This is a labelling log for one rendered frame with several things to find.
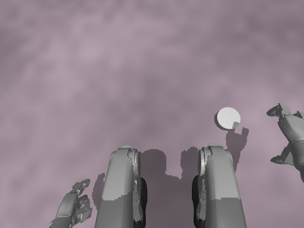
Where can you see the tin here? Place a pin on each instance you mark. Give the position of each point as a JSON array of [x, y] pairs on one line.
[[227, 118]]

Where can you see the right robot hand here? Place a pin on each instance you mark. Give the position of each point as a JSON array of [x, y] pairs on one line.
[[292, 126]]

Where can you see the left robot foot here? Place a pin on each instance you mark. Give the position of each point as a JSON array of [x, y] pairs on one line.
[[143, 200]]

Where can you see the left robot arm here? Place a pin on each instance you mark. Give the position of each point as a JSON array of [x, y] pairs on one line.
[[61, 222]]

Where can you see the right robot arm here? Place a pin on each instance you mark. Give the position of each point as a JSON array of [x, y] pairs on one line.
[[297, 151]]

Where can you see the right robot foot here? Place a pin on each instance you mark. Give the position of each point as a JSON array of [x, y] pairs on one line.
[[195, 198]]

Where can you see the left robot hand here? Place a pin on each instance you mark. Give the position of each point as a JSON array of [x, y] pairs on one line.
[[70, 205]]

